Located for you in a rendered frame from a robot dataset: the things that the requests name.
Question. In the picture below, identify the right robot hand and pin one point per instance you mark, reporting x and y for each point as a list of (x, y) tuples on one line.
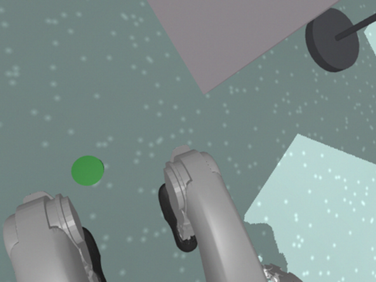
[(275, 274)]

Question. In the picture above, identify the right robot foot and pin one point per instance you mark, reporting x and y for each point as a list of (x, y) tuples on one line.
[(183, 245)]

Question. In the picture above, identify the left robot foot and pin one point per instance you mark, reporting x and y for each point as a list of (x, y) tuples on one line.
[(94, 255)]

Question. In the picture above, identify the floor lamp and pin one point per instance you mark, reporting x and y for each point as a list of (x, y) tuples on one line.
[(332, 39)]

